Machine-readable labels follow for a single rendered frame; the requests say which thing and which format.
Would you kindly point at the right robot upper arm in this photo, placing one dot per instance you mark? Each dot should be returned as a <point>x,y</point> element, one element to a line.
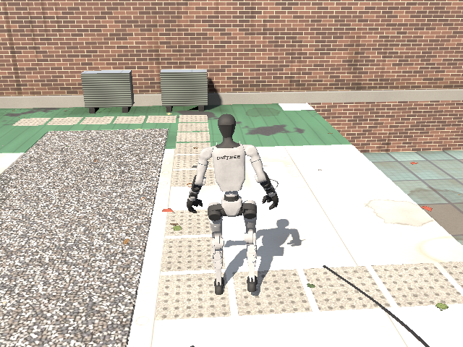
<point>251,150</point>

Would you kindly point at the robot right forearm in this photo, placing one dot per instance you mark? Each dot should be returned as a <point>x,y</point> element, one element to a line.
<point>268,187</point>

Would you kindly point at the robot left hand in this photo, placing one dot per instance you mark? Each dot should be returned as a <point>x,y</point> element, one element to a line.
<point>195,203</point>

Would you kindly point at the robot right shin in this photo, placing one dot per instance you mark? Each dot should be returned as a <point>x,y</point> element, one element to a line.
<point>251,257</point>

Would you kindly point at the robot left foot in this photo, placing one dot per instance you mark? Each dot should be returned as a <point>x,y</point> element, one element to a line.
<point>218,288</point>

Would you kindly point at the robot right hand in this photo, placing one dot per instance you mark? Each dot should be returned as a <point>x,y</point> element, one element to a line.
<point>269,199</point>

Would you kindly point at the left robot upper arm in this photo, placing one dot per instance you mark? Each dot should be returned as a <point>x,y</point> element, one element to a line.
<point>206,153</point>

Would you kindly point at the robot left forearm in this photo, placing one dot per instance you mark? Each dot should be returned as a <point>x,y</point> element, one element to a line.
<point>195,189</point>

